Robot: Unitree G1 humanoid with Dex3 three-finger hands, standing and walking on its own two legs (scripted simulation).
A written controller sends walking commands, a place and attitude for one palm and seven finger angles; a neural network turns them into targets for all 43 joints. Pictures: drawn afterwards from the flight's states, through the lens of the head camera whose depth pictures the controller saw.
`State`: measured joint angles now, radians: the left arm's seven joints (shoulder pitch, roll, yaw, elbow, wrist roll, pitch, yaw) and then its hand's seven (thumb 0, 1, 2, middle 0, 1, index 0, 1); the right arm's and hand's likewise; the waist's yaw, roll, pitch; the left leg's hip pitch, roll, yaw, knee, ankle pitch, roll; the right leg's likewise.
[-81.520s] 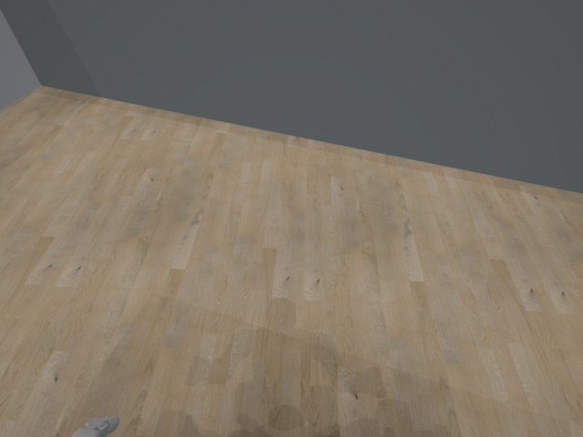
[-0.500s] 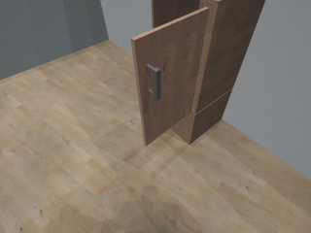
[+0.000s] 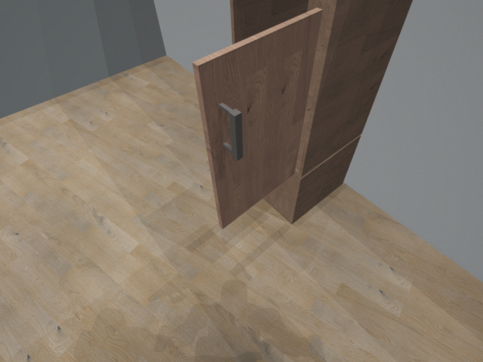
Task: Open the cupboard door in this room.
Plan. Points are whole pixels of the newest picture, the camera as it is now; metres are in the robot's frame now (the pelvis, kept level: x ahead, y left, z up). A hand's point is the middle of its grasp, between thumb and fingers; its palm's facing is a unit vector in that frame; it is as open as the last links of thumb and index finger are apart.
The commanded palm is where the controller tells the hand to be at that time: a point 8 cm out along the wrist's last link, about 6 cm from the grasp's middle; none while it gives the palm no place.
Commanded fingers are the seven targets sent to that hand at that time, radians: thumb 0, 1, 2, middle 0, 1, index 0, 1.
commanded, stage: look to check the result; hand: left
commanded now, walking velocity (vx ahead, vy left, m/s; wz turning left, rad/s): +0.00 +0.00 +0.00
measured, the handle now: (230, 132) +0.58 +0.06 +0.03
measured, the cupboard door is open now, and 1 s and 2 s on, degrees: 92 92 92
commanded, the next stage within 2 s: stand and wait in 0.30 s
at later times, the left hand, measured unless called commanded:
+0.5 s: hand out of the picture +0.10 +0.23 -0.15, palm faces -0.03 -0.94 -0.34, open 7.4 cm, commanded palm none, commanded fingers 0.00 0.90 0.90 -0.20 -0.30 -0.20 -0.30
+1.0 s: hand out of the picture +0.09 +0.23 -0.16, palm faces -0.03 -0.95 -0.33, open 7.4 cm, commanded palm none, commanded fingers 0.00 0.90 0.90 -0.20 -0.30 -0.20 -0.30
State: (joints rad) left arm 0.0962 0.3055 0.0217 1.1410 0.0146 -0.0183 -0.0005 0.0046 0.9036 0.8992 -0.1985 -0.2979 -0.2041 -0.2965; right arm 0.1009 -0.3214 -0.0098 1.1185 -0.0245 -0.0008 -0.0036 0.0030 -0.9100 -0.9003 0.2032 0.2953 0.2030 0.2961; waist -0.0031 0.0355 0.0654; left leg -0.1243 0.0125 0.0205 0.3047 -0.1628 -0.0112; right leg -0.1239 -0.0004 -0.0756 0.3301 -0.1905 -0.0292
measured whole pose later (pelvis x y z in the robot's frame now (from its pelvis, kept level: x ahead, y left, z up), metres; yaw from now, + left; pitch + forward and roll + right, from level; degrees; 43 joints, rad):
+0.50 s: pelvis +0.02 -0.01 +0.00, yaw -1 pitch -1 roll +0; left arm 0.09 0.30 0.02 1.14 0.01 -0.02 0.00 0.00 0.90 0.90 -0.20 -0.30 -0.20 -0.30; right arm 0.11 -0.32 -0.01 1.12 -0.02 0.00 -0.01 0.00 -0.91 -0.90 0.20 0.30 0.20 0.30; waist -0.01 0.03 0.06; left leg -0.09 0.03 0.03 0.29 -0.18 -0.03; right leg -0.09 0.02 -0.07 0.30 -0.20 -0.04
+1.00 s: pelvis +0.02 -0.01 +0.00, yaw -1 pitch -1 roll +0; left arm 0.11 0.30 0.02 1.14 0.01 -0.02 0.01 0.00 0.90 0.90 -0.20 -0.30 -0.20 -0.30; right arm 0.13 -0.30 0.00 1.13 -0.02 0.00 -0.01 0.00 -0.91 -0.90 0.20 0.30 0.20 0.30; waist -0.01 0.02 0.05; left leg -0.08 0.03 0.04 0.28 -0.19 -0.02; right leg -0.08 0.02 -0.06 0.29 -0.20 -0.04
